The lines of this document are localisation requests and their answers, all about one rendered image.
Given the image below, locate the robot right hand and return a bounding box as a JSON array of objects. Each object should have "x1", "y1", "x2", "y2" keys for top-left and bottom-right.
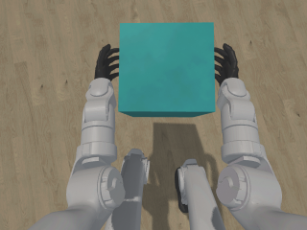
[{"x1": 214, "y1": 43, "x2": 239, "y2": 86}]

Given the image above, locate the right robot forearm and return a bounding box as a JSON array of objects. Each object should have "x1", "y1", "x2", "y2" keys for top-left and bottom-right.
[{"x1": 216, "y1": 78, "x2": 276, "y2": 178}]

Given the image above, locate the robot thigh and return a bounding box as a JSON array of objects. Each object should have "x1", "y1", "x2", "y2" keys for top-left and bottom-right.
[
  {"x1": 177, "y1": 163, "x2": 226, "y2": 230},
  {"x1": 104, "y1": 153, "x2": 150, "y2": 230}
]

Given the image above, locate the robot left hand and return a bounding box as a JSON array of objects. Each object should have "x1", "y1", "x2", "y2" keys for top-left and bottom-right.
[{"x1": 94, "y1": 44, "x2": 120, "y2": 81}]

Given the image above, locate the robot right thigh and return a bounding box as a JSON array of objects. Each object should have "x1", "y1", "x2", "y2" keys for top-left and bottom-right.
[{"x1": 177, "y1": 163, "x2": 226, "y2": 230}]

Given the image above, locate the left robot forearm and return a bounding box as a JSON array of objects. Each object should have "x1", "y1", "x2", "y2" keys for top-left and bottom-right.
[{"x1": 66, "y1": 78, "x2": 117, "y2": 200}]

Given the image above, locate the robot left thigh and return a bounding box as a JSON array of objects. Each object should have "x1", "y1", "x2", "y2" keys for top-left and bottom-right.
[{"x1": 104, "y1": 153, "x2": 150, "y2": 230}]

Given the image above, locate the left robot upper arm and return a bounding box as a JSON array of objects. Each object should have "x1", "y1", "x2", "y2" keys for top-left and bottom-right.
[{"x1": 27, "y1": 165, "x2": 126, "y2": 230}]

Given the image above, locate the right robot upper arm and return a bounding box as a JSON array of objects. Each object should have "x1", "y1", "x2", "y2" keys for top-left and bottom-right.
[{"x1": 216, "y1": 164, "x2": 307, "y2": 230}]

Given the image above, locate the carton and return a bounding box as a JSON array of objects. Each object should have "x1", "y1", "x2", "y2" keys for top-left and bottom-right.
[{"x1": 118, "y1": 22, "x2": 216, "y2": 118}]

